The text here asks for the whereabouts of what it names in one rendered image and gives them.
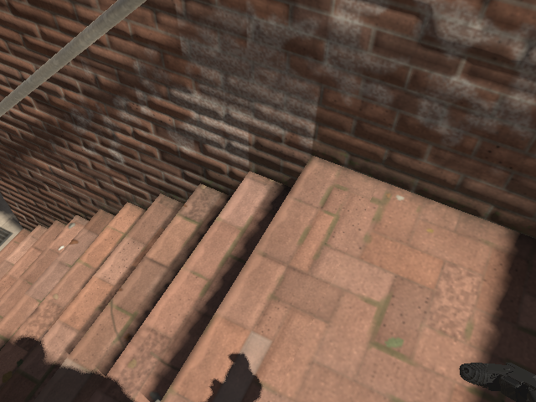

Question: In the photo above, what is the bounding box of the robot right hand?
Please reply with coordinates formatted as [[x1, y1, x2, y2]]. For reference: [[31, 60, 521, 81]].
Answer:
[[459, 363, 536, 402]]

